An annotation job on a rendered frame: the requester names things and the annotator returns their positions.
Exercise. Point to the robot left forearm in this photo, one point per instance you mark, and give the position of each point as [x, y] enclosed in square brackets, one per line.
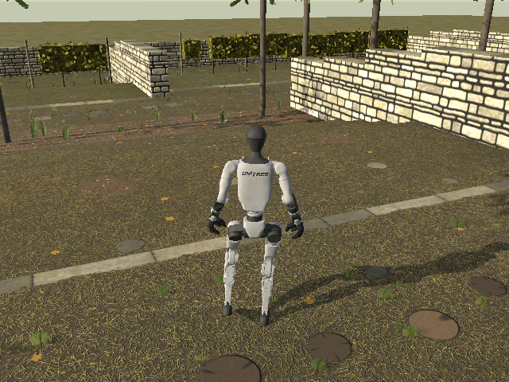
[216, 209]

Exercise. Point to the left robot hand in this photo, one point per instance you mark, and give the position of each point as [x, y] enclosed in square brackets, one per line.
[218, 222]

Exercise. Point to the left robot shin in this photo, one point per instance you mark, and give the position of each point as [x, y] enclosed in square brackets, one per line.
[228, 279]

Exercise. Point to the robot right upper arm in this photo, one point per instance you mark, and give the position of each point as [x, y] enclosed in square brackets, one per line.
[284, 181]

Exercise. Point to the robot right forearm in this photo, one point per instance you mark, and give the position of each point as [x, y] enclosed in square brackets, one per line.
[294, 212]

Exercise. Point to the right robot hand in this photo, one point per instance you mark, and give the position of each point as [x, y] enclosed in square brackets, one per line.
[294, 227]

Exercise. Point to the robot left upper arm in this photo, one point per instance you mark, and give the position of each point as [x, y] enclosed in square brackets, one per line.
[226, 179]

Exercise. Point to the right robot thigh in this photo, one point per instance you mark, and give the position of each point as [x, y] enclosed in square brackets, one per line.
[272, 240]

